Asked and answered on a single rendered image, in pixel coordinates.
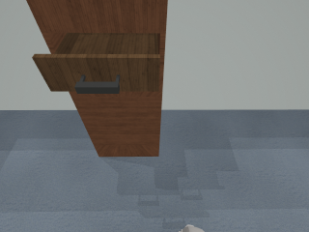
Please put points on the cabinet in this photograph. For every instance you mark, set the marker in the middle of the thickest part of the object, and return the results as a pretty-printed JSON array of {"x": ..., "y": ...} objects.
[{"x": 120, "y": 125}]

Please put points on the handle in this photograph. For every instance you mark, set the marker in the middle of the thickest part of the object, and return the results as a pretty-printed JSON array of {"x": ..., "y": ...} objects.
[{"x": 97, "y": 87}]

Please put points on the drawer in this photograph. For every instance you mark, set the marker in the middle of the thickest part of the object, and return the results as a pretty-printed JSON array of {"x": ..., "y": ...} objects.
[{"x": 101, "y": 57}]

